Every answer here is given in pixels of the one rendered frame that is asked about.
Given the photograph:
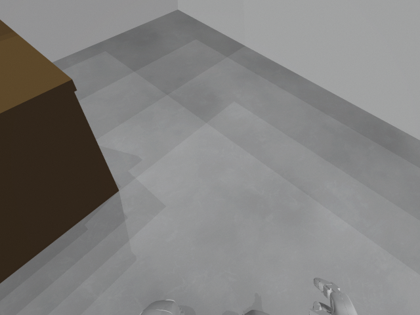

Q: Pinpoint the robot right hand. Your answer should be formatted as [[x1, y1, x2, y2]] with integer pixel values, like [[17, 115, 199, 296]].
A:
[[310, 278, 357, 315]]

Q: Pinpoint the table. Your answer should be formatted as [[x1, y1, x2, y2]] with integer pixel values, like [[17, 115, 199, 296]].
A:
[[0, 20, 119, 283]]

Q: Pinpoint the left robot thigh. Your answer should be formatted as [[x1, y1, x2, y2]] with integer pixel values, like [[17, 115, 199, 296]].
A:
[[140, 300, 184, 315]]

